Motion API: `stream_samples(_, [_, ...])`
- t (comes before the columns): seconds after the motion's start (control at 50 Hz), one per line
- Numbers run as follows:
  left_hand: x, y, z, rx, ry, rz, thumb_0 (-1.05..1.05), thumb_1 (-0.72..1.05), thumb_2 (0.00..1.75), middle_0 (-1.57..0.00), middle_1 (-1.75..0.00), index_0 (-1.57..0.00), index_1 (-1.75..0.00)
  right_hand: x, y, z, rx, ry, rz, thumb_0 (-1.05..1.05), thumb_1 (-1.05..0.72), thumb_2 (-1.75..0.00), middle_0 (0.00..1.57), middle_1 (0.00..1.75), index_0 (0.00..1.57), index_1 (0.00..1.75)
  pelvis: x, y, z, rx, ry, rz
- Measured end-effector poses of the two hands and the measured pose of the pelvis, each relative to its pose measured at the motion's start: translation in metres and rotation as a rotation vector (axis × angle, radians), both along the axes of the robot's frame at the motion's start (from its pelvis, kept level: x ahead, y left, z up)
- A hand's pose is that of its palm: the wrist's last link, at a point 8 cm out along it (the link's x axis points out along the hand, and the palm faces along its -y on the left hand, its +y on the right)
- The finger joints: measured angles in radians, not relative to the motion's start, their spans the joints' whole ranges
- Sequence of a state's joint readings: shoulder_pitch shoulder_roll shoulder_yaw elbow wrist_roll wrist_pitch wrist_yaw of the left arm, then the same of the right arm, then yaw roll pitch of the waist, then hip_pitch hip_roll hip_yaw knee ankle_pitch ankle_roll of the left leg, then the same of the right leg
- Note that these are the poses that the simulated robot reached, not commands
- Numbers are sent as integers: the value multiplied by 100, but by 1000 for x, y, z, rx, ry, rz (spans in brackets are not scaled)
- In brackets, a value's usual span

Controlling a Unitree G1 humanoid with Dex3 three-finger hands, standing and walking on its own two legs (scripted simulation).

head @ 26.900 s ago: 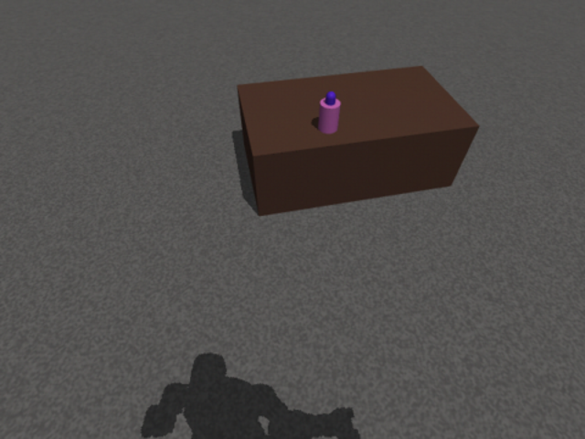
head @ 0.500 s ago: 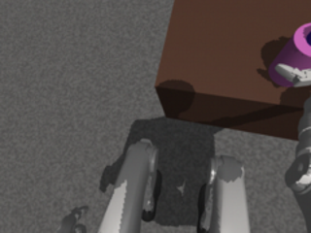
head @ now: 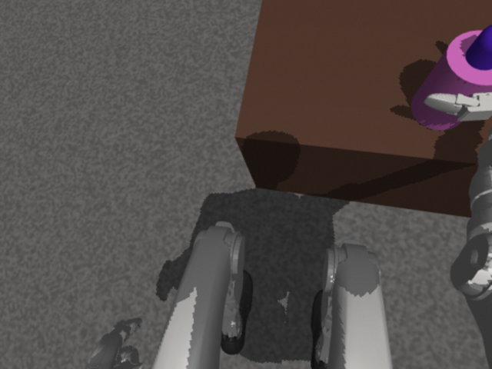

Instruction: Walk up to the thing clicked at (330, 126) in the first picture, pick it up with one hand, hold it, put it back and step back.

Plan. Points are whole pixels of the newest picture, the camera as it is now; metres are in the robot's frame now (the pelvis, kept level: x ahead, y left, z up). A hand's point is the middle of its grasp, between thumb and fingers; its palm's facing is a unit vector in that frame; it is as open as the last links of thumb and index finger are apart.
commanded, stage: withdraw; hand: right
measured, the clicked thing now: (466, 75) +0.54 -0.24 +0.01
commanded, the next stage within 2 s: rise in 0.32 s
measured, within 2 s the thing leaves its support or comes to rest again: neither
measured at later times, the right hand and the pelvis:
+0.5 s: hand out of the picture +0.55 -0.35 +0.14, palm faces +0.33 +0.93 -0.14, open 17.5 cm; pelvis +0.02 -0.01 +0.09, yaw +2 degrees
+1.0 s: hand out of the picture +0.47 -0.37 +0.21, palm faces +0.25 +0.94 -0.23, open 16.8 cm; pelvis +0.06 -0.02 +0.23, yaw +0 degrees
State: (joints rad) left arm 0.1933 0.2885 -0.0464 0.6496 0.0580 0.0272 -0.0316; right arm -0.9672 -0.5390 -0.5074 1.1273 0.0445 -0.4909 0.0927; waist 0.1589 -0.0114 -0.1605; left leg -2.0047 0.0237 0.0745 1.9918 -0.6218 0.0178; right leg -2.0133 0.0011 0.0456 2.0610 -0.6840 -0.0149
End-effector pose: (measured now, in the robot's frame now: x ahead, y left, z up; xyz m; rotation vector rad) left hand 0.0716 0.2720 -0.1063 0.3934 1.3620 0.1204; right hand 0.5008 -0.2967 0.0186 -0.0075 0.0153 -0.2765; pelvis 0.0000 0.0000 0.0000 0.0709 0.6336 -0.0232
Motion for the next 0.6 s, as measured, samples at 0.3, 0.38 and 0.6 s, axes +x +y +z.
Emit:
stream_samples(0.3, [-12,-2,31,25,14,80,0,89,91,-21,-30,-20,-30,17,-56,80,-47,-48,-122,-2,50,-11,14,12,14,12,3,-1,31,10,-14,13])
stream_samples(0.38, [-17,-3,59,29,29,96,0,88,91,-21,-29,-20,-30,16,-80,116,-67,-6,-115,-2,54,-8,9,8,9,9,9,-3,56,14,-19,11])
stream_samples(0.6, [-13,-5,131,38,65,108,0,87,91,-21,-30,-20,-30,0,-111,126,-150,311,-124,-2,52,-7,5,6,6,6,21,-9,114,33,-55,10])
